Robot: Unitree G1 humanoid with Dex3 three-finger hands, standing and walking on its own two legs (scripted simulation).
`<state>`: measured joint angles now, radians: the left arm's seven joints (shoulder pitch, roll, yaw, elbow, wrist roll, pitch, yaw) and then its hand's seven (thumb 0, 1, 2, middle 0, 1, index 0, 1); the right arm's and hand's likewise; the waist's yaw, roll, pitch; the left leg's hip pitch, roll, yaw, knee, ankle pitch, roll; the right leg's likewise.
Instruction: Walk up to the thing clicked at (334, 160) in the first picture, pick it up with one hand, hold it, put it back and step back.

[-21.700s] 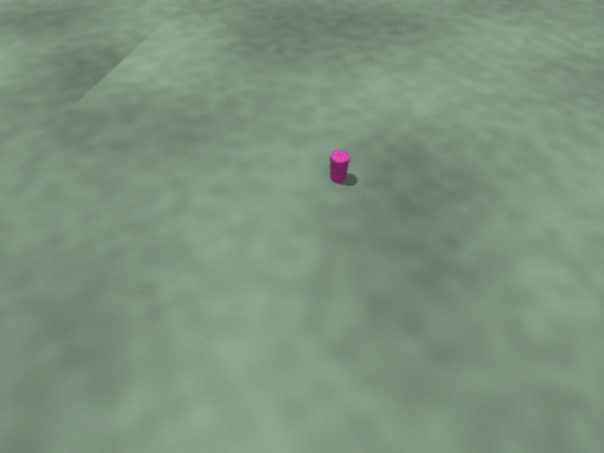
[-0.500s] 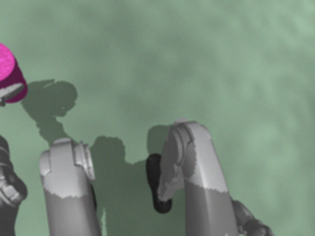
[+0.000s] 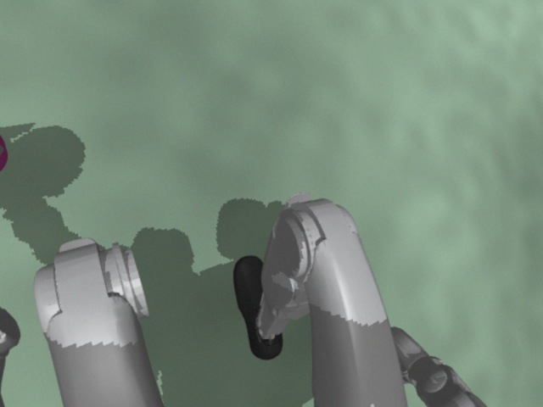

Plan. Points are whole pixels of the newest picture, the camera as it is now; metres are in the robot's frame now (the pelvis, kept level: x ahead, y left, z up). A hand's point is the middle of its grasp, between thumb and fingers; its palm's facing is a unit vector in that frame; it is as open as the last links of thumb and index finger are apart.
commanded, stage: lower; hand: left
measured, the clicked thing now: out of the picture +0.47 +0.30 -0.15
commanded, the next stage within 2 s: loosen in 0.98 s
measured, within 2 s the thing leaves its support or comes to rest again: neither
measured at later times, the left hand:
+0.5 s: hand out of the picture +0.47 +0.31 -0.18, palm faces +0.49 -0.87 -0.02, open 11.9 cm
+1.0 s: hand out of the picture +0.47 +0.31 -0.20, palm faces +0.50 -0.87 -0.02, open 11.9 cm
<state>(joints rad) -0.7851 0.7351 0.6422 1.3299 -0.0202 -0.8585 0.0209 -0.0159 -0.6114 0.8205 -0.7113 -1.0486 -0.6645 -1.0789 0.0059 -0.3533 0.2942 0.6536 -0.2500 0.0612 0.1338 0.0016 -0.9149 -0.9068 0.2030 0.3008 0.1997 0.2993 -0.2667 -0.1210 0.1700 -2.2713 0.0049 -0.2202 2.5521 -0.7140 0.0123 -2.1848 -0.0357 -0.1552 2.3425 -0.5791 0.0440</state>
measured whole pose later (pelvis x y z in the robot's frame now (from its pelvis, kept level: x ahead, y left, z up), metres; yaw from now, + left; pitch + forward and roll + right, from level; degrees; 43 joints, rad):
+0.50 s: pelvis -0.01 +0.01 -0.01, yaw -3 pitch +18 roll -17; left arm -0.80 0.90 0.65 1.49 -0.01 -0.99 0.06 -0.02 -0.61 0.82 -0.71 -1.04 -0.67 -1.07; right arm -0.09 -0.38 0.45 0.59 -0.33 0.07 0.13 0.00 -0.92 -0.91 0.20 0.30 0.20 0.30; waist -0.30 -0.22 0.29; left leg -2.24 0.01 -0.30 2.62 -0.73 0.02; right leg -2.13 -0.01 -0.22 2.35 -0.56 0.07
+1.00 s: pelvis -0.01 +0.01 -0.01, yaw -5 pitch +15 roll -19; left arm -0.80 0.99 0.64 1.56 -0.02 -1.04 0.09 -0.02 -0.61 0.82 -0.72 -1.04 -0.67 -1.07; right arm -0.15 -0.39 0.54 0.54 -0.36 0.08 0.12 0.00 -0.91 -0.90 0.20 0.30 0.20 0.30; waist -0.31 -0.28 0.34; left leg -2.22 0.02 -0.35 2.65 -0.74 0.03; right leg -2.09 0.02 -0.25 2.33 -0.54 0.08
